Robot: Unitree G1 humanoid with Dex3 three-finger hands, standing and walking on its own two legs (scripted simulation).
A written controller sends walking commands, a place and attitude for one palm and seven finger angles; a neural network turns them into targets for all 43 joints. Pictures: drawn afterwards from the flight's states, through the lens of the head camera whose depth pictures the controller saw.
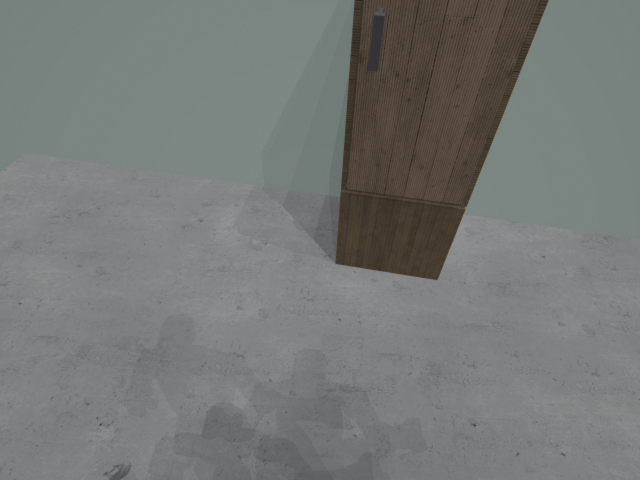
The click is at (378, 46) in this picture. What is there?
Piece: cupboard door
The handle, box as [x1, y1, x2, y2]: [368, 8, 384, 70]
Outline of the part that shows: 383,8 379,8 379,10 374,13 368,70 377,70 384,18 384,13 382,12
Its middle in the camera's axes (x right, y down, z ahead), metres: +0.13 -0.46 +0.90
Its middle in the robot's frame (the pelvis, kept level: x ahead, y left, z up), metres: +1.01 -0.07 +0.14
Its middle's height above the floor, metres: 0.91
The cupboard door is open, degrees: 0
